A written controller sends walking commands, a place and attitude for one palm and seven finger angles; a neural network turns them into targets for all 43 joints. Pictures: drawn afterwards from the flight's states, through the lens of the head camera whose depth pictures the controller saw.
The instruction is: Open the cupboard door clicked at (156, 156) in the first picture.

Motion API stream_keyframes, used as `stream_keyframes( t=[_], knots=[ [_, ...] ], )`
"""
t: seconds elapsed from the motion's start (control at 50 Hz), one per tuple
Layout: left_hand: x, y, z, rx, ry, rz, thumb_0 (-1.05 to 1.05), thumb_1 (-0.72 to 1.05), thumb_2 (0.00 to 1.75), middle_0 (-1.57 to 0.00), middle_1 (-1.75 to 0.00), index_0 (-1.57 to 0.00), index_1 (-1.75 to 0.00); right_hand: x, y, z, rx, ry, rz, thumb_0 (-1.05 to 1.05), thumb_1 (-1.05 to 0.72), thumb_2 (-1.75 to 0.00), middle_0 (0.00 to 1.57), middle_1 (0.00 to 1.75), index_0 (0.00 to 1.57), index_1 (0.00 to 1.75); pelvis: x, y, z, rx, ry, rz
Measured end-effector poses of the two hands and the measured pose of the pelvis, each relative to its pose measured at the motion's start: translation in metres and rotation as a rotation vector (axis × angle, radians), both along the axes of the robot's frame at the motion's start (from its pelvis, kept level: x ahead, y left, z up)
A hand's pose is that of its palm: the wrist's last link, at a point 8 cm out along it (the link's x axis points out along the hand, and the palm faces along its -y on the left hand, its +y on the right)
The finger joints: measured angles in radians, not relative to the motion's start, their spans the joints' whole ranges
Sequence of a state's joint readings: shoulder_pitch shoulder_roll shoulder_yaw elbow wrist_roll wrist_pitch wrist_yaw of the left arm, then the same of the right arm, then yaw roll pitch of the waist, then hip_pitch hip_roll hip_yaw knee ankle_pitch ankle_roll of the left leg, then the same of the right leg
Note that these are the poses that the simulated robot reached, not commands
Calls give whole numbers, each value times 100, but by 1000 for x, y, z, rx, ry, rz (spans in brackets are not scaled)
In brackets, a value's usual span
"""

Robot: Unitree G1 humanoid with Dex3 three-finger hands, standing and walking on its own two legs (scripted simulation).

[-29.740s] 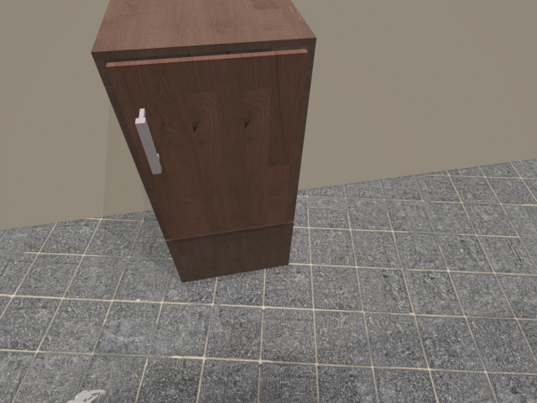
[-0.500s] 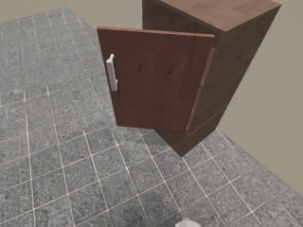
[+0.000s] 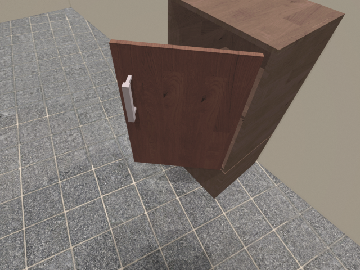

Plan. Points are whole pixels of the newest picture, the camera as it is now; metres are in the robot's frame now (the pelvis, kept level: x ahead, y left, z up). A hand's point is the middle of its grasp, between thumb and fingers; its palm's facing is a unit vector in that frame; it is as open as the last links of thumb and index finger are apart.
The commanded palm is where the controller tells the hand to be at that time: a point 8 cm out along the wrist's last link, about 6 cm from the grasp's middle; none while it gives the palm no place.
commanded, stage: come to a stop and stand still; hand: left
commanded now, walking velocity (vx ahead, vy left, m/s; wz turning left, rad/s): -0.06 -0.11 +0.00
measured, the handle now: (130, 99) +0.58 +0.19 +0.00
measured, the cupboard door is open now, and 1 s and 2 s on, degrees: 45 45 45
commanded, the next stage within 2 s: look again from close up in 0.50 s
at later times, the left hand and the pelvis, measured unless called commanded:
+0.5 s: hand out of the picture +0.01 +0.17 -0.17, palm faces +0.00 -0.98 -0.22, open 7.3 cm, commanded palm none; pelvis -0.02 -0.01 +0.00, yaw +0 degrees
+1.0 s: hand out of the picture +0.02 +0.20 -0.17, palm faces -0.02 -0.98 -0.21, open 7.3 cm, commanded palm none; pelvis +0.00 +0.01 +0.01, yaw -1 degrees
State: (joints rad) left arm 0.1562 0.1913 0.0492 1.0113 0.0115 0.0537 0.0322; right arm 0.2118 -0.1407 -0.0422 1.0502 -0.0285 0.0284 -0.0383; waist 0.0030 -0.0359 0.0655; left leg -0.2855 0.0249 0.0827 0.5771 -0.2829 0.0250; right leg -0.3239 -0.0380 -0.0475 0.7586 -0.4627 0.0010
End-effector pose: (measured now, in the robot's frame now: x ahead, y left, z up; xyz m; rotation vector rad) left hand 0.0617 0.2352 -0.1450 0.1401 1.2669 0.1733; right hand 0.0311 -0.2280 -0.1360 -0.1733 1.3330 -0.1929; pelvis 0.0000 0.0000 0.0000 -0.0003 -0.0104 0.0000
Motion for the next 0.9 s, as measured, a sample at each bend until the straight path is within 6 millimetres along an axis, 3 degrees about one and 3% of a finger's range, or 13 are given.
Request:
stream_keyframes(
  t=[0.14, 0.3, 0.48, 0.66, 0.76, 0.9],
  knots=[
    [-36, 6, 9, 34, 59, 15, 0, 91, 90, -20, -30, -20, -30, 27, -11, 4, -5, -86, 44, 0, -91, -90, 21, 30, 20, 30, -11, -5, 4, -3, 19, 1],
    [-71, -12, 13, 60, 81, -25, 0, 91, 90, -20, -30, -20, -30, 23, -28, -1, 26, -145, 33, 0, -91, -90, 20, 30, 20, 30, -20, -14, 0, -6, 3, -4],
    [-62, -22, 11, 20, 16, -50, 0, 91, 90, -20, -30, -20, -30, -11, -16, -4, 53, -86, 41, 0, -91, -90, 20, 30, 20, 30, -23, -14, 0, 0, -6, 0],
    [-45, -13, 7, 4, 10, -69, 0, 91, 90, -20, -30, -20, -30, -39, -9, 1, 33, 8, 21, 0, -91, -90, 20, 30, 20, 30, -17, -8, 3, -5, 8, -7],
    [-41, -6, 5, -1, 23, -71, 0, 91, 90, -20, -30, -20, -30, -38, -5, 4, 22, 22, 16, 0, -91, -90, 20, 30, 20, 30, -13, -3, 4, -6, 10, -10],
    [-40, 4, 4, 0, 48, -69, 0, 91, 90, -20, -30, -20, -30, -20, -1, 6, 12, -4, 26, 0, -91, -90, 20, 30, 20, 30, -8, 5, 5, -5, 11, -13]
  ],
)
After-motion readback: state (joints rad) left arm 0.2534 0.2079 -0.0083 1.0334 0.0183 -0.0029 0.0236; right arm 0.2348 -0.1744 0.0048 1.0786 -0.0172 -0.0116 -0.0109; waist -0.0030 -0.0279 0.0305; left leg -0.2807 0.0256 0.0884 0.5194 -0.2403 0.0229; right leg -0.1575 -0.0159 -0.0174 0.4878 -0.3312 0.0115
